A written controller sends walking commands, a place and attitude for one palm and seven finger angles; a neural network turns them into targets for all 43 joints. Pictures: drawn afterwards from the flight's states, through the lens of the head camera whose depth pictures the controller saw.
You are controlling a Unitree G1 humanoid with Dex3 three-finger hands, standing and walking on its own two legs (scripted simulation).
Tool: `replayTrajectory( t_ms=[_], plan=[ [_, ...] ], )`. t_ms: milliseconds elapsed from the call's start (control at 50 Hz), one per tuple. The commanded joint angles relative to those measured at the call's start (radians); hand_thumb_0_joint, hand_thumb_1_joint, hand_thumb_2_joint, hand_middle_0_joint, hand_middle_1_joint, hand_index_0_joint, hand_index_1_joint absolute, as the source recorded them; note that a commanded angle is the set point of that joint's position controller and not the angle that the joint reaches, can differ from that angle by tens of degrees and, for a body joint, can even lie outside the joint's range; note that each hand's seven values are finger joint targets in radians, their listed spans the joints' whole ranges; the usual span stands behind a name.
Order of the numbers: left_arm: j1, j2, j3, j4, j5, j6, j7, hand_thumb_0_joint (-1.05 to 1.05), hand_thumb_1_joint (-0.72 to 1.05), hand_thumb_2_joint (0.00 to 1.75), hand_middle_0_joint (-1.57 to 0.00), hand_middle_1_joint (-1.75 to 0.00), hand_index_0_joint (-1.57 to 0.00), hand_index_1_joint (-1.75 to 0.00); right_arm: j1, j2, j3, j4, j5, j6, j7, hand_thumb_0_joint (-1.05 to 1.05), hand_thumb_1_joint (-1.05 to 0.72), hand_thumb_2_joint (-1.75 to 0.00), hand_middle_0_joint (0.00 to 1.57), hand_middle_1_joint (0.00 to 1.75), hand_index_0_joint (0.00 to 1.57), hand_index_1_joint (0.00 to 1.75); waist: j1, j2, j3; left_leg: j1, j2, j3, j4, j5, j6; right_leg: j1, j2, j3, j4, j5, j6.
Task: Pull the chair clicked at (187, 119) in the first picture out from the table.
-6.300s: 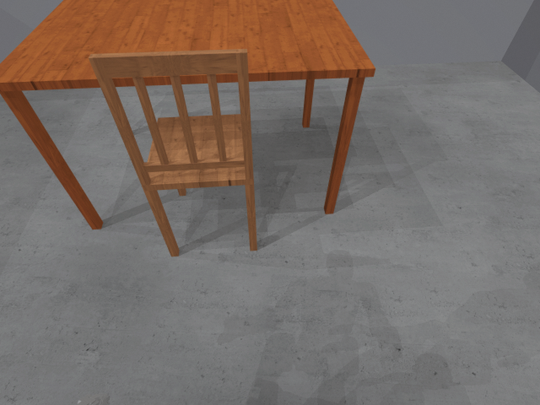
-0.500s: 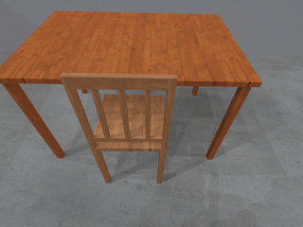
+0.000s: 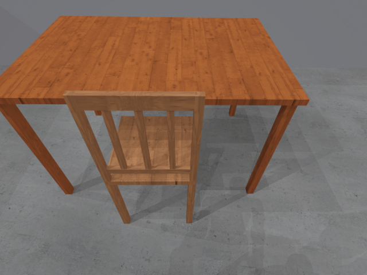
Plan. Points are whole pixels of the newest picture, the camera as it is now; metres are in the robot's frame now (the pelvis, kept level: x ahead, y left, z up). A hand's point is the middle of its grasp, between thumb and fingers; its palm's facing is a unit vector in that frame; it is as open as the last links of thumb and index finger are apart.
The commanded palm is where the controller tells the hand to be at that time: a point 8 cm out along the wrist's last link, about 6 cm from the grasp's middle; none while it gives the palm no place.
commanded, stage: look again from close up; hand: left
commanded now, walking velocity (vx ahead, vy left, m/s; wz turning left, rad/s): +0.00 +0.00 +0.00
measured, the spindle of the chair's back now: (143, 142) +0.53 +0.16 -0.09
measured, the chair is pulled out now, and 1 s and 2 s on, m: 0.00 0.00 0.00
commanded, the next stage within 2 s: shuffle to correct the standing spot in 0.48 s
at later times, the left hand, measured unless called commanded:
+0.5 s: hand out of the picture -0.02 +0.15 -0.17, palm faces +0.04 -0.98 -0.17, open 7.3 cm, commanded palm none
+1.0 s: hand out of the picture +0.00 +0.13 -0.18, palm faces +0.10 -0.98 -0.16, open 7.3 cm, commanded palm none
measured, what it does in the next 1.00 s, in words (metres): shifts its weight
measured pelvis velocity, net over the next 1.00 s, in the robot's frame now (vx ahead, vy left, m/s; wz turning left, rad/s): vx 0.07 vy -0.02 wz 0.01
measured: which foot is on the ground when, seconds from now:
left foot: down 0.00-1.00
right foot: down 0.00-1.00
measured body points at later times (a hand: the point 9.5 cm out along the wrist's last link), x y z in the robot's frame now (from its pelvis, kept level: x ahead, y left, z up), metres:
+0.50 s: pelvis +0.01 -0.01 +0.00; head +0.01 -0.01 +0.45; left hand -0.02 +0.20 -0.16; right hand -0.01 -0.22 -0.16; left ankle +0.03 +0.08 -0.74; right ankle -0.01 -0.13 -0.74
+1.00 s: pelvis +0.07 -0.02 -0.01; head +0.08 -0.02 +0.44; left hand -0.01 +0.18 -0.17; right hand +0.03 -0.24 -0.17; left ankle +0.03 +0.08 -0.74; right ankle -0.01 -0.13 -0.74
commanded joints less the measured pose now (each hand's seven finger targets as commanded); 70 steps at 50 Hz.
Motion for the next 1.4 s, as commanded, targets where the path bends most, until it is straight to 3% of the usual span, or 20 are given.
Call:
replayTrajectory(
  t_ms=[0, 560, 720, 820, 900, 940, 980, 1000, 1020, 1040, 1060, 1080, 1100, 1140, 1220, 1300, 1320, 1340, 1360, 1380],
  plan=[
    [0.09, 0.095, 0.012, -0.015, 0.003, -0.005, 0.001, 0.0, 0.9, 0.9, -0.2, -0.3, -0.2, -0.3, 0.066, -0.087, -0.012, -0.022, -0.001, -0.011, -0.005, 0.0, -0.9, -0.9, 0.2, 0.3, 0.2, 0.3, 0.002, -0.009, 0.081, 0.018, 0.122, -0.149, -0.1, -0.04, -0.023, -0.102, -0.072, 0.079, -0.092, 0.036, -0.035],
    [0.087, 0.103, 0.014, -0.006, 0.003, -0.007, -0.002, 0.0, 0.9, 0.9, -0.2, -0.3, -0.2, -0.3, 0.052, -0.101, -0.01, -0.019, -0.003, -0.015, -0.009, 0.0, -0.9, -0.9, 0.2, 0.3, 0.2, 0.3, 0.004, -0.002, 0.062, 0.049, 0.128, -0.148, -0.1, 0.003, -0.026, -0.092, -0.07, 0.085, -0.102, 0.061, -0.036],
    [0.113, 0.091, 0.032, -0.01, 0.016, 0.01, -0.021, 0.0, 0.9, 0.9, -0.2, -0.3, -0.2, -0.3, 0.06, -0.116, -0.032, -0.022, -0.013, -0.002, -0.007, 0.0, -0.9, -0.9, 0.2, 0.3, 0.2, 0.3, 0.008, 0.024, 0.144, -0.059, 0.158, -0.206, -0.153, -0.422, 0.003, -0.17, -0.032, 0.059, -0.042, -0.245, -0.047],
    [0.145, 0.079, 0.04, -0.009, 0.015, -0.002, -0.029, 0.0, 0.9, 0.9, -0.2, -0.3, -0.2, -0.3, 0.074, -0.103, -0.036, -0.036, -0.011, -0.019, -0.011, 0.0, -0.9, -0.9, 0.2, 0.3, 0.2, 0.3, 0.011, -0.005, 0.122, -0.058, 0.152, -0.188, -0.074, -0.314, 0.014, -0.139, -0.046, 0.083, -0.031, -0.162, -0.07],
    [0.195, 0.103, 0.051, 0.017, 0.009, -0.014, -0.022, 0.0, 0.9, 0.9, -0.2, -0.3, -0.2, -0.3, 0.062, -0.067, -0.023, -0.043, -0.008, -0.04, -0.017, 0.0, -0.9, -0.9, 0.2, 0.3, 0.2, 0.3, 0.023, -0.136, 0.065, -0.115, 0.085, -0.055, 0.15, -0.021, -0.009, 0.031, -0.109, 0.162, -0.055, 0.13, -0.109],
    [0.235, 0.123, 0.06, 0.034, 0.007, -0.017, -0.014, 0.0, 0.9, 0.9, -0.2, -0.3, -0.2, -0.3, 0.022, -0.053, -0.021, -0.054, -0.011, -0.044, -0.02, 0.0, -0.9, -0.9, 0.2, 0.3, 0.2, 0.3, 0.034, -0.188, 0.058, -0.215, 0.052, -0.001, 0.274, -0.129, -0.032, 0.133, -0.178, 0.226, -0.054, 0.374, -0.161],
    [0.254, 0.123, 0.064, 0.039, 0.013, -0.018, -0.008, 0.0, 0.9, 0.9, -0.2, -0.3, -0.2, -0.3, -0.011, -0.046, -0.023, -0.068, -0.011, -0.044, -0.022, 0.0, -0.9, -0.9, 0.2, 0.3, 0.2, 0.3, 0.043, -0.154, 0.072, -0.283, 0.057, 0.003, 0.318, -0.273, -0.032, 0.185, -0.21, 0.242, -0.027, 0.537, -0.21],
    [0.238, 0.12, 0.064, 0.037, 0.016, -0.017, -0.006, 0.0, 0.9, 0.9, -0.2, -0.3, -0.2, -0.3, -0.01, -0.041, -0.024, -0.07, -0.01, -0.046, -0.023, 0.0, -0.9, -0.9, 0.2, 0.3, 0.2, 0.3, 0.029, -0.12, 0.078, -0.248, 0.058, 0.001, 0.268, -0.269, -0.03, 0.166, -0.205, 0.227, 0.005, 0.586, -0.216],
    [0.19, 0.122, 0.063, 0.026, 0.013, -0.014, -0.007, 0.0, 0.9, 0.9, -0.2, -0.3, -0.2, -0.3, 0.048, -0.038, -0.025, -0.053, -0.009, -0.049, -0.027, 0.0, -0.9, -0.9, 0.2, 0.3, 0.2, 0.3, -0.017, -0.103, 0.057, -0.111, 0.055, 0.008, 0.141, -0.191, -0.024, 0.09, -0.17, 0.172, 0.072, 0.616, -0.193],
    [0.143, 0.108, 0.059, 0.012, 0.007, -0.009, -0.012, 0.0, 0.9, 0.9, -0.2, -0.3, -0.2, -0.3, 0.154, -0.06, -0.028, -0.013, -0.01, -0.054, -0.033, 0.0, -0.9, -0.9, 0.2, 0.3, 0.2, 0.3, -0.063, -0.034, 0.013, 0.111, 0.078, -0.043, 0.028, 0.044, -0.003, -0.034, -0.092, 0.094, 0.217, 0.596, -0.136],
    [0.119, 0.074, 0.053, -0.015, 0.004, -0.011, -0.017, 0.0, 0.9, 0.9, -0.2, -0.3, -0.2, -0.3, 0.265, -0.131, -0.042, 0.027, -0.019, -0.055, -0.044, 0.0, -0.9, -0.9, 0.2, 0.3, 0.2, 0.3, -0.089, 0.15, -0.041, 0.327, 0.257, -0.247, 0.038, 0.451, 0.076, -0.244, 0.008, -0.002, 0.419, 0.335, -0.062],
    [0.038, 0.066, 0.046, -0.046, 0.007, -0.006, -0.01, 0.0, 0.9, 0.9, -0.2, -0.3, -0.2, -0.3, 0.329, -0.161, -0.039, 0.055, -0.017, -0.043, -0.051, 0.0, -0.9, -0.9, 0.2, 0.3, 0.2, 0.3, -0.107, 0.335, 0.035, 0.337, 0.413, -0.361, -0.017, 0.912, 0.159, -0.404, 0.042, -0.045, 0.614, -0.29, -0.028],
    [0.011, 0.096, 0.059, -0.045, 0.009, 0.008, -0.002, 0.0, 0.9, 0.9, -0.2, -0.3, -0.2, -0.3, 0.297, -0.115, -0.016, 0.051, -0.016, -0.034, -0.052, 0.0, -0.9, -0.9, 0.2, 0.3, 0.2, 0.3, -0.076, 0.157, 0.083, 0.213, 0.423, -0.304, -0.003, 0.958, 0.169, -0.376, -0.001, 0.041, 0.664, -0.319, -0.036],
    [0.039, 0.043, 0.05, -0.041, 0.006, 0.02, -0.005, 0.0, 0.9, 0.9, -0.2, -0.3, -0.2, -0.3, 0.148, -0.115, -0.011, -0.004, -0.015, -0.032, -0.051, 0.0, -0.9, -0.9, 0.2, 0.3, 0.2, 0.3, -0.011, 0.094, 0.119, 0.094, 0.354, -0.199, -0.023, 0.809, 0.128, -0.313, -0.044, 0.041, 0.565, -0.256, -0.019],
    [0.047, 0.061, 0.049, -0.061, 0.005, 0.039, -0.009, 0.0, 0.9, 0.9, -0.2, -0.3, -0.2, -0.3, 0.042, -0.144, -0.026, -0.051, -0.01, -0.021, -0.045, 0.0, -0.9, -0.9, 0.2, 0.3, 0.2, 0.3, 0.016, 0.154, 0.076, 0.049, 0.286, -0.133, -0.012, 0.696, 0.087, -0.168, -0.033, -0.039, 0.318, -0.105, -0.01],
    [0.081, 0.105, 0.068, -0.073, 0.011, 0.034, -0.013, 0.0, 0.9, 0.9, -0.2, -0.3, -0.2, -0.3, 0.012, -0.16, -0.054, -0.077, -0.012, 0.005, -0.037, 0.0, -0.9, -0.9, 0.2, 0.3, 0.2, 0.3, 0.048, 0.112, 0.054, 0.002, 0.236, -0.111, 0.107, 0.485, 0.028, -0.051, -0.026, -0.043, 0.131, 0.15, -0.02],
    [0.091, 0.146, 0.073, -0.075, 0.015, 0.023, -0.011, 0.0, 0.9, 0.9, -0.2, -0.3, -0.2, -0.3, 0.025, -0.141, -0.059, -0.089, -0.009, 0.01, -0.033, 0.0, -0.9, -0.9, 0.2, 0.3, 0.2, 0.3, 0.044, 0.012, 0.018, -0.017, 0.16, -0.077, 0.199, 0.322, -0.014, -0.01, -0.071, 0.042, 0.084, 0.429, -0.041],
    [0.07, 0.201, 0.078, -0.082, 0.019, 0.015, -0.007, 0.0, 0.9, 0.9, -0.2, -0.3, -0.2, -0.3, 0.074, -0.105, -0.063, -0.092, -0.001, 0.018, -0.028, 0.0, -0.9, -0.9, 0.2, 0.3, 0.2, 0.3, 0.017, -0.124, -0.018, -0.067, 0.064, -0.03, 0.314, 0.006, -0.053, 0.016, -0.215, 0.177, 0.061, 0.701, -0.108],
    [0.048, 0.227, 0.078, -0.087, 0.012, 0.009, -0.006, 0.0, 0.9, 0.9, -0.2, -0.3, -0.2, -0.3, 0.088, -0.066, -0.061, -0.094, 0.005, 0.032, -0.028, 0.0, -0.9, -0.9, 0.2, 0.3, 0.2, 0.3, 0.009, -0.206, -0.036, -0.092, 0.02, -0.03, 0.427, -0.343, -0.071, 0.021, -0.316, 0.241, -0.003, 0.824, -0.193],
    [0.039, 0.227, 0.077, -0.095, 0.011, 0.007, -0.002, 0.0, 0.9, 0.9, -0.2, -0.3, -0.2, -0.3, 0.066, -0.058, -0.057, -0.107, 0.003, 0.039, -0.029, 0.0, -0.9, -0.9, 0.2, 0.3, 0.2, 0.3, 0.024, -0.237, -0.058, -0.113, 0.03, -0.08, 0.51, -0.442, -0.066, 0.029, -0.333, 0.265, -0.007, 0.874, -0.24]
  ],
)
